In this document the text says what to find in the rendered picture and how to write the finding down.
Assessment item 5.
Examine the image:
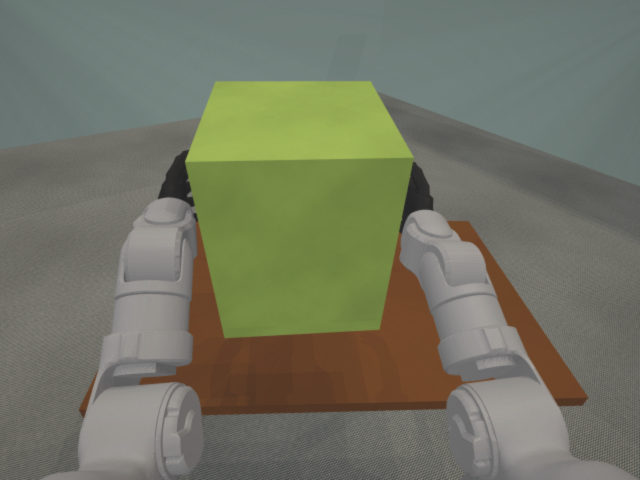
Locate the left robot hand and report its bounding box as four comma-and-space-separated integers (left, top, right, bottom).
158, 150, 198, 222

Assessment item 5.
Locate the right robot hand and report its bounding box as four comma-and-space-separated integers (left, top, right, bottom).
399, 162, 434, 234

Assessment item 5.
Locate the right robot upper arm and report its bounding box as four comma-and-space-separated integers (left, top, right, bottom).
446, 376, 639, 480

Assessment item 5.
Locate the table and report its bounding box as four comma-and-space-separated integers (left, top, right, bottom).
79, 220, 588, 480

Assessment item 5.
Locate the robot right forearm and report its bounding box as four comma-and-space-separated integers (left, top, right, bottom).
399, 210, 569, 447

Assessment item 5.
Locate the robot left forearm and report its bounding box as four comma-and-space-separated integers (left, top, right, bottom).
78, 197, 198, 467

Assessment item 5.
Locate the carton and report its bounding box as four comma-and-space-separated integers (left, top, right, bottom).
185, 81, 414, 338

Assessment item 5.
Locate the left robot upper arm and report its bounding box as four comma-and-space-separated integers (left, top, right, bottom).
40, 382, 204, 480

